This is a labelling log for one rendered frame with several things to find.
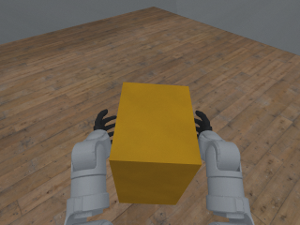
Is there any robot left forearm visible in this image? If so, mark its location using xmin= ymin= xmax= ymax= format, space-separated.
xmin=64 ymin=129 xmax=112 ymax=225

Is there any carton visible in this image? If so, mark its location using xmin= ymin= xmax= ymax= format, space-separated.
xmin=109 ymin=82 xmax=202 ymax=205

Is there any right robot hand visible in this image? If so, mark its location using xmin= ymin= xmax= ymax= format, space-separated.
xmin=194 ymin=111 xmax=213 ymax=139

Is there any left robot hand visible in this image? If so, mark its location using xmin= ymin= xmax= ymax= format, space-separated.
xmin=93 ymin=109 xmax=117 ymax=144

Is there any robot right forearm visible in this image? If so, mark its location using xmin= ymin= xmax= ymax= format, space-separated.
xmin=198 ymin=130 xmax=255 ymax=225

